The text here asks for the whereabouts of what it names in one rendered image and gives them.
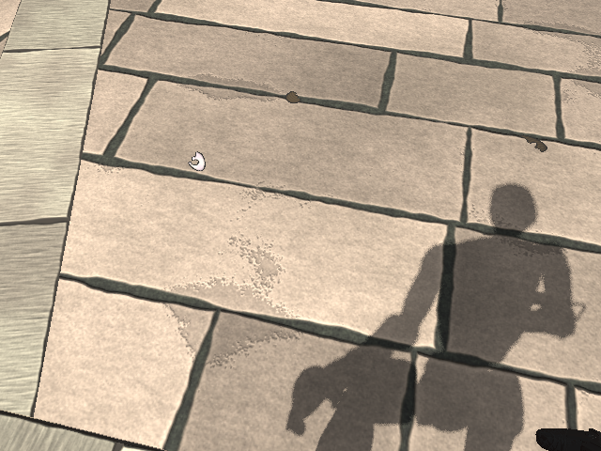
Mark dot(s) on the right robot hand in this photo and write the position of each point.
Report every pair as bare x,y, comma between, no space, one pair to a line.
563,439

